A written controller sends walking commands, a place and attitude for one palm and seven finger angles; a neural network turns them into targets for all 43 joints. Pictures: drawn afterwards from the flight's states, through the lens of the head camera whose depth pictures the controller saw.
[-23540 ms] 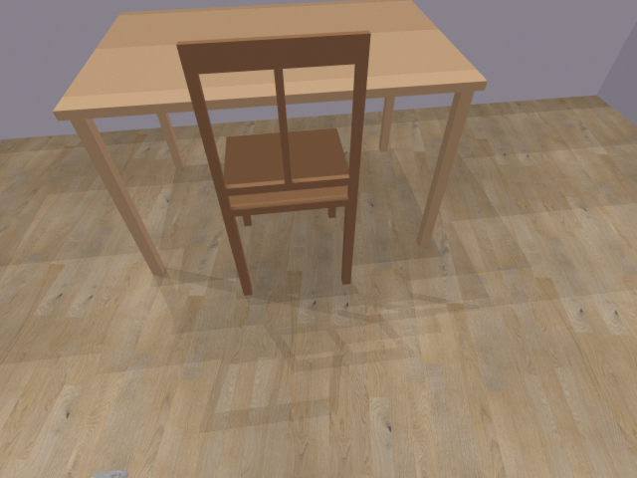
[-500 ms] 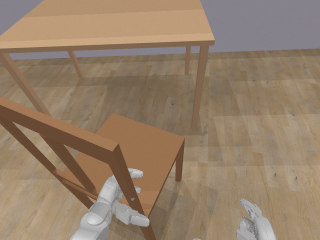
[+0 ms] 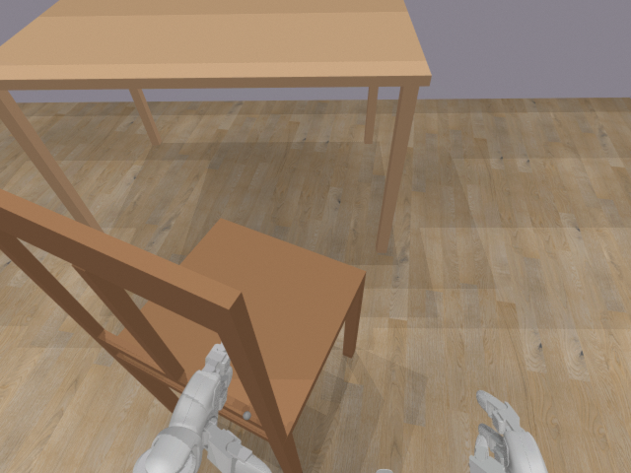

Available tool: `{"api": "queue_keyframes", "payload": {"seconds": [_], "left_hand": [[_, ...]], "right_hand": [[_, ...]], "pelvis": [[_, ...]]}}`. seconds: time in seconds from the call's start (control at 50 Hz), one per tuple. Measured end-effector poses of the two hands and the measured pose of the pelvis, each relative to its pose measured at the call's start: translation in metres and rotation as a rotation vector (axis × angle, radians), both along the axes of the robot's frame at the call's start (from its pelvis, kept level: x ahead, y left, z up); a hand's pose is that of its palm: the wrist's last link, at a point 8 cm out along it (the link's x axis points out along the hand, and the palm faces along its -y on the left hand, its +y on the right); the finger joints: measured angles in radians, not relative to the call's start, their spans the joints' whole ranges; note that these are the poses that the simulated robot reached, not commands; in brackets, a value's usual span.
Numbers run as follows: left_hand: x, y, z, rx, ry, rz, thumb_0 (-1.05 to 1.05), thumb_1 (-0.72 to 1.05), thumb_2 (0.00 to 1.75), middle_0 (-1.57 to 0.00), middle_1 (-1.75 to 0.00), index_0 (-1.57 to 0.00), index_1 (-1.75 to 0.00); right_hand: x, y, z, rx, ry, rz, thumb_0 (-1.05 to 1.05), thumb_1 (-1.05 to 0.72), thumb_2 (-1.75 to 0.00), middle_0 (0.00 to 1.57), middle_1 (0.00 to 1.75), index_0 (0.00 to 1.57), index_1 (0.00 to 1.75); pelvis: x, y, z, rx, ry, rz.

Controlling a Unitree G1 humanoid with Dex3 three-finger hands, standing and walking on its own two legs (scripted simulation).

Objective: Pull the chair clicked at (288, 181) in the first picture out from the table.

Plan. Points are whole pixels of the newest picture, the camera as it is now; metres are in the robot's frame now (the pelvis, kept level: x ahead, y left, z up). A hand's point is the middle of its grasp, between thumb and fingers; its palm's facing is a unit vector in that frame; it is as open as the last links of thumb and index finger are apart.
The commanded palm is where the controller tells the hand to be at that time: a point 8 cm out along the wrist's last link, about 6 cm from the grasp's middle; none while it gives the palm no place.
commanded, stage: draw the fingers out of the gap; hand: left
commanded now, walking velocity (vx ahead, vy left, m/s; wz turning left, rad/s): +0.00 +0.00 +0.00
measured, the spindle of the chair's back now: (141, 330) +0.33 +0.25 -0.02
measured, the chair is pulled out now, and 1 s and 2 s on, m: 0.56 0.56 0.56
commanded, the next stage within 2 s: draw the hand back to the body in 0.64 s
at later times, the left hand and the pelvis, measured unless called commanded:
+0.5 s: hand out of the picture +0.14 +0.09 -0.02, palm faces -0.17 -0.98 -0.06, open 17.5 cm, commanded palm +0.12 +0.14 +0.00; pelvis +0.01 +0.02 -0.02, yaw +0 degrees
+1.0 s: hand out of the picture +0.14 +0.13 +0.05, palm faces +0.08 -1.00 +0.03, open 16.8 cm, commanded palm +0.09 +0.18 +0.05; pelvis -0.01 +0.02 -0.04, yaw +0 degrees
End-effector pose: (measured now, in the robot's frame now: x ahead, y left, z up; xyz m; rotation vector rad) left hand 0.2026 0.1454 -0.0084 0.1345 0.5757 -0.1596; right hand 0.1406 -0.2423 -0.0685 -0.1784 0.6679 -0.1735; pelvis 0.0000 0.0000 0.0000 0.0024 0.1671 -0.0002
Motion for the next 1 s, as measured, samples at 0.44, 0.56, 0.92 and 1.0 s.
{"api": "queue_keyframes", "payload": {"seconds": [0.44, 0.56, 0.92, 1.0], "left_hand": [[-0.061, 0.003, 0.006, -0.022, 0.019, 0.01, -0.01, -0.54, 0.2, 0.0, 0.0, 0.0, 0.0], [-0.075, 0.004, 0.009, -0.028, 0.03, 0.021, -0.01, -0.54, 0.2, 0.0, 0.0, 0.0, 0.0], [-0.099, 0.037, 0.033, -0.11, -0.208, 0.263, -0.08, -0.39, 0.28, 0.0, 0.0, 0.0, 0.0], [-0.089, 0.041, 0.059, -0.133, -0.448, 0.256, -0.06, -0.39, 0.28, 0.0, 0.0, 0.0, 0.0]], "right_hand": [[0.036, 0.039, 0.007, 0.014, -0.107, 0.037, 0.01, -0.91, -0.89, 0.2, 0.3, 0.2, 0.3], [0.037, 0.042, 0.009, 0.012, -0.118, 0.031, 0.01, -0.91, -0.89, 0.2, 0.3, 0.2, 0.3], [0.035, 0.038, 0.008, -0.018, -0.178, 0.045, 0.01, -0.91, -0.89, 0.2, 0.3, 0.2, 0.3], [0.034, 0.04, -0.005, -0.003, -0.161, 0.076, 0.01, -0.91, -0.89, 0.2, 0.3, 0.2, 0.3]], "pelvis": [[0.008, 0.019, -0.014, -0.019, 0.026, 0.009], [0.009, 0.022, -0.017, -0.022, 0.03, 0.007], [0.001, 0.02, -0.029, -0.035, 0.042, 0.012], [-0.007, 0.019, -0.037, -0.038, 0.05, 0.013]]}}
